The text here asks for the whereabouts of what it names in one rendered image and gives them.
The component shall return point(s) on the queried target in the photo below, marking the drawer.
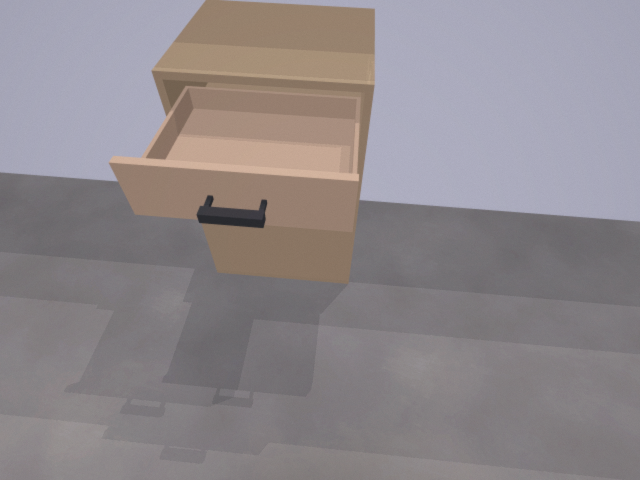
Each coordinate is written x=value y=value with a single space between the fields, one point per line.
x=297 y=151

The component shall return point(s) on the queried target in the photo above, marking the handle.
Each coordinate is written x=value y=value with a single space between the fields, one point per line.
x=230 y=216

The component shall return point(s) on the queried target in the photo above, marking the cabinet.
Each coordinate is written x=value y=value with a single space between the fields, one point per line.
x=309 y=49

